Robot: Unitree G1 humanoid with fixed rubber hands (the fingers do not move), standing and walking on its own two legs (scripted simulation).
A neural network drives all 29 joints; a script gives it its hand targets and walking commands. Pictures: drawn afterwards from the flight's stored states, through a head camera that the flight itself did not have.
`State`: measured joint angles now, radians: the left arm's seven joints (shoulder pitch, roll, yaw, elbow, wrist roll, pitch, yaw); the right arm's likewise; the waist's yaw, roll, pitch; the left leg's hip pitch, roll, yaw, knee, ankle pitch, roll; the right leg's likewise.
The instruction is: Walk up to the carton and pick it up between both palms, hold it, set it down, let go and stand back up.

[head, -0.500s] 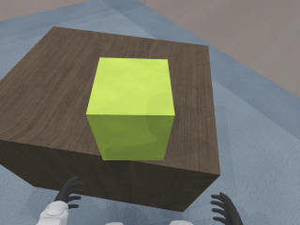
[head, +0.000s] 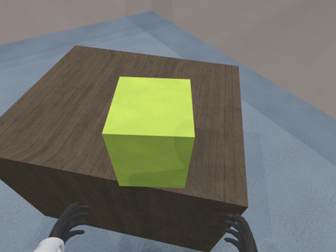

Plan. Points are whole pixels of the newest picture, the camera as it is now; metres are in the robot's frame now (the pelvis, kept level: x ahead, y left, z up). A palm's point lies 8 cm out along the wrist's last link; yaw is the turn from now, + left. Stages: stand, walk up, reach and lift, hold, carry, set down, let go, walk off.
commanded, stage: reach and lift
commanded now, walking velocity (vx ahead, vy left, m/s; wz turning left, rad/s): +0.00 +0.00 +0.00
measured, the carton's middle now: (153, 134) +0.42 +0.07 +0.01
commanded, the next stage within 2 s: none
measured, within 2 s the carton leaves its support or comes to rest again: neither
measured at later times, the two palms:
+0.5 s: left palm (56, 222) +0.18 +0.28 -0.04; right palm (234, 224) +0.20 -0.14 -0.04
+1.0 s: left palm (64, 195) +0.23 +0.27 -0.01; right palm (233, 201) +0.24 -0.14 -0.01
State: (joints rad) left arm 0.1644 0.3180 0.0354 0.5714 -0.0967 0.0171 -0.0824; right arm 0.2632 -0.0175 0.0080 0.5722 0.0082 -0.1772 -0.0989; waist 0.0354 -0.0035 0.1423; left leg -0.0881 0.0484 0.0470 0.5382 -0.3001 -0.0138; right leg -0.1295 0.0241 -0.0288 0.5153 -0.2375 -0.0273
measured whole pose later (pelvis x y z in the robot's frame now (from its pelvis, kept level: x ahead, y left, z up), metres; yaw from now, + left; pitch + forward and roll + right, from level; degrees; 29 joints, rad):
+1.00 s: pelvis +0.03 +0.04 +0.01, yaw +1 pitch -7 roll -2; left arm 0.15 0.29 -0.10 0.43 -0.24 -0.24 -0.01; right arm 0.17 -0.06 0.02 0.48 0.16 -0.31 -0.11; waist 0.04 -0.01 0.09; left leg -0.04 0.01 0.05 0.48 -0.32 0.03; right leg -0.05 0.00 0.00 0.40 -0.23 0.02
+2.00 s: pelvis +0.01 +0.03 +0.01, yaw +1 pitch +0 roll -1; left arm -0.55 0.37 0.07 0.49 -0.26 0.32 -0.04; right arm -0.45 -0.13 -0.06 0.40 0.24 0.24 -0.21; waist -0.01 -0.01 0.05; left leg -0.20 0.01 0.03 0.43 -0.23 0.02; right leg -0.20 0.01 -0.01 0.35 -0.15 0.01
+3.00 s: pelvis +0.01 +0.02 +0.00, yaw +3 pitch +14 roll -2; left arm -0.82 0.30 0.01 1.23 -0.23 -0.17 -0.01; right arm -0.70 -0.02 -0.15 0.97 0.08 -0.08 -0.20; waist -0.06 0.00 -0.14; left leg -0.57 0.02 -0.02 0.58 -0.26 0.00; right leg -0.54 0.01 -0.05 0.48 -0.18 0.00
